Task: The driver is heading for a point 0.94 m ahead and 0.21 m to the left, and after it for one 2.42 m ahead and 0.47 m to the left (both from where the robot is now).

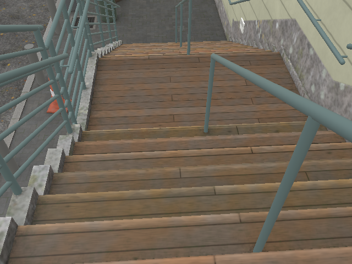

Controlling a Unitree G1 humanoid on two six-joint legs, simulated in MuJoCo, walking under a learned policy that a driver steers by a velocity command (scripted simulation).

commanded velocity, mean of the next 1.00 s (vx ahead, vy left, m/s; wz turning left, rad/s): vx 0.50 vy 0.00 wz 0.18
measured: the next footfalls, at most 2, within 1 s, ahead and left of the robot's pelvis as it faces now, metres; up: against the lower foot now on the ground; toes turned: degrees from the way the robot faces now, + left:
left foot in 0.14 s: +0.23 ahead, +0.15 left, -0.17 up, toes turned +7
right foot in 0.70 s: +0.55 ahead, +0.05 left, -0.33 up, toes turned +18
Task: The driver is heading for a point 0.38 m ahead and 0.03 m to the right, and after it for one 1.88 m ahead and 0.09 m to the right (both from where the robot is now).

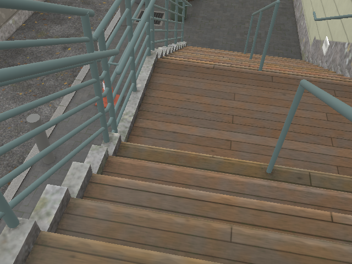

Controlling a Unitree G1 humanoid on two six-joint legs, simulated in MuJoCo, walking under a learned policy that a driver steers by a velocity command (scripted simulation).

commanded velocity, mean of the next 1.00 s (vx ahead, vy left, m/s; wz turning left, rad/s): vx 0.22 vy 0.00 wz -0.19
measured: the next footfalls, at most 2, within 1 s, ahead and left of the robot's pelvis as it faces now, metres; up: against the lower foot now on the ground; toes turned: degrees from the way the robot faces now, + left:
left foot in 0.16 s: +0.25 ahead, +0.14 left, -0.17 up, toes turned +1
right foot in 0.56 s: +0.28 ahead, -0.10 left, -0.17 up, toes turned -23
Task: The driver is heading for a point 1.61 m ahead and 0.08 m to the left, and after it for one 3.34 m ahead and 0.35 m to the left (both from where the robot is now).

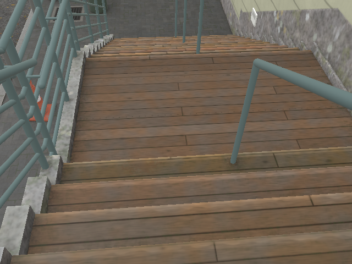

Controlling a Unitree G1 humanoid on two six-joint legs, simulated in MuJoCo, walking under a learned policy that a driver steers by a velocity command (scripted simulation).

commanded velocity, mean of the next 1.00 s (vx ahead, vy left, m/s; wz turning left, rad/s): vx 0.01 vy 0.00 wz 0.05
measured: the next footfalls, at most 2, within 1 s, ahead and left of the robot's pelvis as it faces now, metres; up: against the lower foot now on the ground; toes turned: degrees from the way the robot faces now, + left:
right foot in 0.48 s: +0.03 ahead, -0.14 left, +0.00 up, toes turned +13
left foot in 0.96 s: -0.01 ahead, +0.09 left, +0.00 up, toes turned +0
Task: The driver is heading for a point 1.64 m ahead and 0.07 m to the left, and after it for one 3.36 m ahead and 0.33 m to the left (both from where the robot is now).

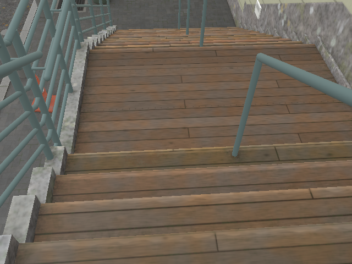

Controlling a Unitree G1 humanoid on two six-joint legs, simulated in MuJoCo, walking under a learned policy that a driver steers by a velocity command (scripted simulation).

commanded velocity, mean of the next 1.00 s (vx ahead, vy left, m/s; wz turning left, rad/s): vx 0.05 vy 0.00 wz -0.05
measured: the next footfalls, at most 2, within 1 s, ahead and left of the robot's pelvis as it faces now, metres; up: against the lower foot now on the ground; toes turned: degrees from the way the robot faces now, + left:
right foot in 0.44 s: +0.04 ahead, -0.14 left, +0.00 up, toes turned -4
